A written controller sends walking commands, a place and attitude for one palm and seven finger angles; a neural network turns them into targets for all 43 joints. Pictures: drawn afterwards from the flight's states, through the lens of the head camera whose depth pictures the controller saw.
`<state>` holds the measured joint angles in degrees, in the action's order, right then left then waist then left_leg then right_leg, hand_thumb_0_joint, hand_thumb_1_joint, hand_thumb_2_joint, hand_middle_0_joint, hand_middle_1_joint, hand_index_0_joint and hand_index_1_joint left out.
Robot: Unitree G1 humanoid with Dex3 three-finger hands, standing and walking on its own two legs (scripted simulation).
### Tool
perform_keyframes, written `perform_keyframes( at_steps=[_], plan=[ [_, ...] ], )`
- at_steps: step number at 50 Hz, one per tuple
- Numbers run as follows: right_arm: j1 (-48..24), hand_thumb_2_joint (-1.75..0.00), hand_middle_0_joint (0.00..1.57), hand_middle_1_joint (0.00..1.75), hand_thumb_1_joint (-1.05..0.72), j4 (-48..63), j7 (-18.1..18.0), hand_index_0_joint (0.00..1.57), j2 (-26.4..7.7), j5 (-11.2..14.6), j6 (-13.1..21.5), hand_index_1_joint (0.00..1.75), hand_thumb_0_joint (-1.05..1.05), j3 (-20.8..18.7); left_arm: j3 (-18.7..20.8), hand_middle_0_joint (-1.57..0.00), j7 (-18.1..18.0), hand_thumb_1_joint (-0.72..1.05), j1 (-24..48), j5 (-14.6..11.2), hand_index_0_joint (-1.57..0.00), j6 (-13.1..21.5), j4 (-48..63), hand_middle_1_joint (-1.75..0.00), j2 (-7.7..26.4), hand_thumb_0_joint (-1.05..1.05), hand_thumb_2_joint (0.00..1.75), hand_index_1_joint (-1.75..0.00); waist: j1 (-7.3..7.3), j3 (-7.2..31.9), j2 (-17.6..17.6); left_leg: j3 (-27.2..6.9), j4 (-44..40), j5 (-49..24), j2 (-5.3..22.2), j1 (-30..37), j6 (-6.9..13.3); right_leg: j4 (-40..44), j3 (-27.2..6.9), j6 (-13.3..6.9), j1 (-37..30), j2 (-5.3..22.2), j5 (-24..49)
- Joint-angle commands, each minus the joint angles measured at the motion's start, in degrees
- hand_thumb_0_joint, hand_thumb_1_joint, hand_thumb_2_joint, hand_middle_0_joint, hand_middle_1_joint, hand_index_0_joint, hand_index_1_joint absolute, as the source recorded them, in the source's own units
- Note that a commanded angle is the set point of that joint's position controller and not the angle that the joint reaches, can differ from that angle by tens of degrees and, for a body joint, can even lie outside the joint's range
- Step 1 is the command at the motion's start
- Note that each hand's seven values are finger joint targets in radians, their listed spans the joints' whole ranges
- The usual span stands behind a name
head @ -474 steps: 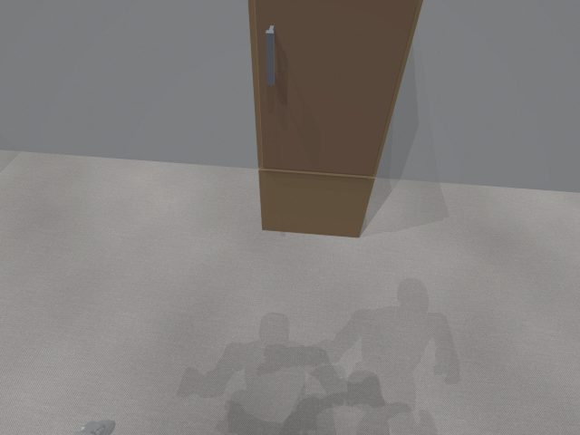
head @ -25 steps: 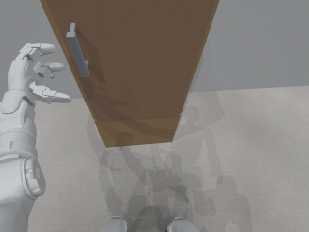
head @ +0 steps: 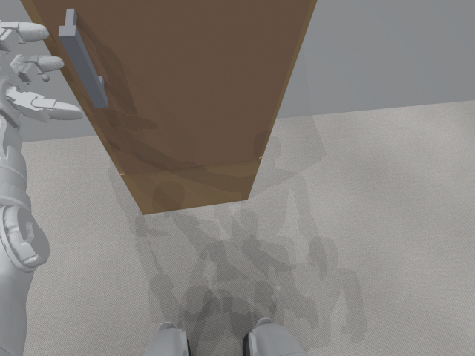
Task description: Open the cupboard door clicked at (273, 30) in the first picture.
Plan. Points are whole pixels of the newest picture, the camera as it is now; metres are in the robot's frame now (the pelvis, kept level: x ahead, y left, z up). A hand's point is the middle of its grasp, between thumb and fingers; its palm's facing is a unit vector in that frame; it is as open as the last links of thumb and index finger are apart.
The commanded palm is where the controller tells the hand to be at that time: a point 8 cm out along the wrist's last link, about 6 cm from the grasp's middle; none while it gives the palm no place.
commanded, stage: move the hooked fingers beside the handle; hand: left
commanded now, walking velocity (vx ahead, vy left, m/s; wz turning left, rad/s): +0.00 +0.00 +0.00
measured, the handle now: (87, 62) +0.57 +0.19 +0.10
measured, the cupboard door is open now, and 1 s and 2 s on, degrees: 0 0 0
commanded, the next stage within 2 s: slide the fingers in behind the handle in 0.66 s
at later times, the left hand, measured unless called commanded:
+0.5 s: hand (50, 81) +0.53 +0.24 +0.10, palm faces +0.08 -1.00 -0.01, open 14.0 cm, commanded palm +0.50 +0.28 +0.10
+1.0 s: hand (61, 86) +0.52 +0.22 +0.11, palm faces +0.07 -1.00 +0.00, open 14.0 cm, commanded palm +0.49 +0.26 +0.10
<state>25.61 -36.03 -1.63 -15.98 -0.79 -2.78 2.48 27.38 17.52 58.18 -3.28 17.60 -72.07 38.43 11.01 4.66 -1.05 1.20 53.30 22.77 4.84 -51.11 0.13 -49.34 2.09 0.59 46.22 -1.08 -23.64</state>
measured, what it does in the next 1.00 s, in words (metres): stands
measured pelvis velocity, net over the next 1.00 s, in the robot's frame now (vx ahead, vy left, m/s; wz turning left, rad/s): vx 0.00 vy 0.00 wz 0.01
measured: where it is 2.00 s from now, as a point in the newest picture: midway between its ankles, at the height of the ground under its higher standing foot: outside the picture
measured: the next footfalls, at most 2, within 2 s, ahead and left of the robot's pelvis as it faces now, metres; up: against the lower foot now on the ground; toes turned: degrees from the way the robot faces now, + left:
none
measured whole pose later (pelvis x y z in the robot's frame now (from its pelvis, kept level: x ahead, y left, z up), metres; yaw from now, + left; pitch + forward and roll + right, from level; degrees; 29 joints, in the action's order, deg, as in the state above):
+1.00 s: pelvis +0.00 +0.00 +0.00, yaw +1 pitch +19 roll -3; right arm 23.6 -36.0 -1.0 -15.8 -0.5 -3.5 1.9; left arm 24.1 14.8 55.1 -4.5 17.7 -68.6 32.8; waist 9.9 5.2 -1.3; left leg 0.3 53.5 23.3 4.6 -49.7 -0.1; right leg -49.3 2.8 0.4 44.3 -1.0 -24.3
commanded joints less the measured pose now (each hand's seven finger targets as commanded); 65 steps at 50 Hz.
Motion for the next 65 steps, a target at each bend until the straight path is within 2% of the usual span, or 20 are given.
perform_keyframes(
  at_steps=[1, 7, 10, 12, 14, 16, 17, 20, 23, 30, 33, 35, 41, 44, 45, 48, 51, 55, 63, 65],
  plan=[
    [10.31, -0.90, 0.20, 0.30, -0.90, 2.81, -0.40, 0.20, -10.40, -0.16, -0.14, 0.30, 0.00, -4.32, -0.25, -0.30, 0.09, -0.50, 22.72, -1.57, -0.30, 3.77, 13.68, -1.20, 12.55, 0.00, 0.30, -1.20, -0.67, 27.83, -9.39, -3.19, -3.62, -25.78, -2.26, 27.62, 1.49, 4.70, 0.62, -1.14, -6.01, -2.83, 21.55],
    [9.88, -0.90, 0.20, 0.30, -0.90, 2.41, -0.29, 0.20, -10.51, -0.17, -0.53, 0.30, 0.00, -4.43, 1.15, -0.30, -1.33, -0.50, 24.72, -1.79, -0.30, 4.21, 16.25, -1.20, 13.68, 0.00, 0.30, -1.20, -0.81, 27.98, -10.91, -3.84, -3.90, -24.85, -2.06, 29.12, 1.20, 4.79, 0.94, -1.20, -4.49, -2.95, 19.49],
    [9.43, -0.90, 0.20, 0.30, -0.90, 2.01, -0.21, 0.20, -10.30, -0.19, -0.42, 0.30, 0.00, -4.26, -0.95, -0.30, -2.28, -0.50, 25.47, -0.99, -0.30, 3.80, 14.27, -1.20, 11.62, 0.00, 0.30, -1.20, 0.36, 24.42, -10.05, -4.14, -4.15, -22.52, -1.99, 27.81, 1.21, 5.21, 1.20, -1.16, -2.69, -2.86, 17.35],
    [9.61, -0.90, 0.20, 0.30, -0.90, 2.06, -0.35, 0.20, -10.56, -0.35, -0.36, 0.30, 0.00, -4.37, 0.00, -0.30, -2.79, -0.50, 27.20, -0.82, -0.30, 4.49, 16.15, -1.20, 13.14, 0.00, 0.30, -1.20, 0.32, 27.40, -10.91, -4.52, -3.91, -24.33, -1.88, 29.63, 1.07, 4.62, 1.13, -1.19, -2.97, -2.78, 18.28],
    [9.55, -0.90, 0.20, 0.30, -0.90, 2.01, 0.03, 0.20, -10.01, -0.48, -0.20, 0.30, 0.00, -4.44, -1.50, -0.30, -2.81, -0.50, 26.41, -0.85, -0.30, 4.87, 17.34, -1.20, 10.45, 0.00, 0.30, -1.20, -0.11, 29.56, -13.71, -4.73, -3.36, -28.17, -1.77, 32.78, 0.62, 4.22, 1.38, -1.44, -2.26, -2.84, 19.60],
    [10.01, -0.90, 0.20, 0.30, -0.90, 2.09, 0.07, 0.20, -10.25, -0.55, -0.38, 0.30, 0.00, -4.51, 0.28, -0.30, -2.76, -0.50, 23.06, -1.42, -0.30, 4.53, 15.19, -1.20, 11.33, 0.00, 0.30, -1.20, -0.49, 29.34, -9.05, -4.38, -2.99, -29.34, -1.85, 31.09, 1.05, 4.20, 1.28, -1.32, -4.67, -3.05, 21.94],
    [9.43, -0.90, 0.20, 0.30, -0.90, 2.32, 0.17, 0.20, -10.20, -0.33, -0.44, 0.30, 0.00, -4.38, -0.07, -0.30, -2.58, -0.50, 24.11, -1.48, -0.30, 4.50, 16.06, -1.20, 11.54, 0.00, 0.30, -1.20, -0.59, 29.15, -10.31, -4.10, -3.25, -28.60, -1.94, 30.29, 0.95, 4.16, 1.14, -1.14, -5.10, -2.94, 22.16],
    [8.93, -0.90, 0.20, 0.30, -0.90, 2.58, 0.07, 0.20, -10.14, 0.04, -0.80, 0.30, 0.00, -4.17, -1.44, -0.30, -2.12, -0.50, 23.35, -1.20, -0.30, 3.39, 13.55, -1.20, 10.76, 0.00, 0.30, -1.20, 0.06, 25.13, -8.36, -3.52, -3.64, -24.57, -2.23, 26.76, 1.34, 4.74, 0.96, -1.02, -5.19, -2.86, 20.94],
    [8.90, -0.90, 0.20, 0.30, -0.90, 3.10, -0.01, 0.20, -10.03, -0.09, -0.72, 0.30, 0.00, -4.55, 0.60, -0.30, -2.17, -0.50, 22.49, -1.36, -0.30, 4.40, 17.19, -1.20, 12.44, 0.00, 0.30, -1.20, -1.24, 30.13, -10.14, -3.32, -3.09, -28.09, -2.33, 29.47, 1.23, 4.16, 0.72, -1.13, -7.20, -2.80, 23.73],
    [8.19, -0.90, 0.20, 0.30, -0.90, 3.44, -0.10, 0.20, -9.99, 0.39, -1.06, 0.30, 0.00, -4.37, -0.73, -0.30, -1.10, -0.50, 20.12, -2.38, -0.30, 3.31, 14.73, -1.20, 10.59, 0.00, 0.30, -1.20, -0.68, 24.68, -6.53, -2.38, -3.75, -23.39, -2.67, 24.89, 1.77, 5.19, 0.44, -0.82, -8.02, -2.75, 22.74],
    [7.98, -0.90, 0.20, 0.30, -0.90, 3.24, -0.34, 0.20, -9.98, 0.39, -0.86, 0.30, 0.00, -4.40, 0.23, -0.30, -1.14, -0.50, 21.64, -2.37, -0.30, 4.34, 16.48, -1.20, 12.31, 0.00, 0.30, -1.20, -0.86, 26.80, -8.87, -2.43, -3.44, -23.67, -2.72, 26.17, 1.64, 4.98, 0.12, -0.96, -8.11, -2.64, 22.79],
    [8.02, -0.90, 0.20, 0.30, -0.90, 2.96, -0.38, 0.20, -10.02, 0.34, -0.70, 0.30, 0.00, -4.38, 0.33, -0.30, -1.00, -0.50, 22.25, -2.43, -0.30, 4.72, 16.64, -1.20, 12.66, 0.00, 0.30, -1.20, -0.82, 27.05, -7.84, -2.74, -3.46, -23.32, -2.72, 25.86, 1.67, 4.87, 0.13, -0.93, -8.67, -2.71, 22.64],
    [7.91, -0.90, 0.20, 0.30, -0.90, 2.63, -0.24, 0.20, -9.76, 0.31, -0.43, 0.30, 0.00, -4.60, -1.57, -0.30, -0.89, -0.50, 21.31, -3.12, -0.30, 4.74, 17.45, -1.20, 9.04, 0.00, 0.30, -1.20, -0.79, 28.09, -9.94, -2.92, -3.34, -25.31, -2.63, 28.56, 1.54, 4.83, 0.42, -1.18, -7.41, -2.71, 22.96],
    [7.57, -0.90, 0.20, 0.30, -0.90, 2.35, -0.20, 0.20, -9.87, 0.37, -0.43, 0.30, 0.00, -4.37, -2.85, -0.30, -1.54, -0.50, 22.21, -3.09, -0.30, 3.53, 14.96, -1.20, 7.64, 0.00, 0.30, -1.20, 0.03, 24.24, -7.65, -2.83, -4.01, -21.02, -2.63, 25.55, 1.63, 5.61, 0.57, -0.84, -6.12, -2.62, 19.80],
    [7.71, -0.90, 0.20, 0.30, -0.90, 2.25, -0.31, 0.20, -10.07, 0.39, -0.41, 0.30, 0.00, -4.45, -1.95, -0.30, -2.03, -0.50, 22.93, -2.74, -0.30, 3.41, 14.72, -1.20, 9.22, 0.00, 0.30, -1.20, 0.00, 23.87, -6.78, -2.94, -4.16, -19.86, -2.66, 24.63, 1.70, 5.72, 0.40, -0.85, -6.58, -2.54, 19.19],
    [7.69, -0.90, 0.20, 0.30, -0.90, 2.45, -0.13, 0.20, -9.79, 0.08, 0.03, 0.30, 0.00, -4.44, -2.00, -0.30, -3.37, -0.50, 24.52, -2.27, -0.30, 4.22, 16.60, -1.20, 8.77, 0.00, 0.30, -1.20, -0.21, 25.92, -8.87, -2.96, -3.91, -20.58, -2.76, 25.89, 1.59, 5.32, 0.33, -0.92, -6.31, -2.46, 19.32],
    [8.03, -0.90, 0.20, 0.30, -0.90, 2.76, 0.22, 0.20, -9.68, -0.16, 0.22, 0.30, 0.00, -4.58, -0.35, -0.30, -4.31, -0.50, 22.47, -1.97, -0.30, 5.41, 17.76, -1.20, 9.62, 0.00, 0.30, -1.20, -1.19, 28.73, -7.93, -2.94, -3.47, -23.29, -2.85, 26.66, 1.62, 4.55, 0.33, -1.11, -8.32, -2.65, 21.78],
    [7.48, -0.90, 0.20, 0.30, -0.90, 2.72, 0.28, 0.20, -9.63, 0.17, 0.09, 0.30, 0.00, -4.42, -1.88, -0.30, -4.52, -0.50, 23.32, -1.31, -0.30, 4.88, 15.54, -1.20, 8.83, 0.00, 0.30, -1.20, -0.36, 25.08, -7.05, -2.50, -3.95, -19.04, -2.89, 23.56, 1.73, 5.29, -0.03, -0.86, -7.80, -2.54, 19.45],
    [8.19, -0.90, 0.20, 0.30, -0.90, 2.12, 0.53, 0.20, -9.39, -0.16, 0.66, 0.30, 0.00, -4.64, -2.32, -0.30, -5.58, -0.50, 24.55, -1.50, -0.30, 5.37, 16.61, -1.20, 6.85, 0.00, 0.30, -1.20, -0.40, 27.60, -7.65, -2.90, -3.66, -21.10, -2.79, 25.79, 1.50, 4.84, 0.29, -0.95, -7.29, -2.59, 20.24],
    [8.00, -0.90, 0.20, 0.30, -0.90, 2.26, 0.79, 0.20, -9.15, -0.14, 0.75, 0.30, 0.00, -4.75, -3.89, -0.30, -5.78, -0.50, 23.64, -1.67, -0.30, 5.48, 17.42, -1.20, 4.12, 0.00, 0.30, -1.20, -0.55, 27.66, -8.30, -2.84, -3.71, -21.57, -2.89, 26.62, 1.41, 4.92, 0.39, -1.08, -6.82, -2.67, 20.26]
  ],
)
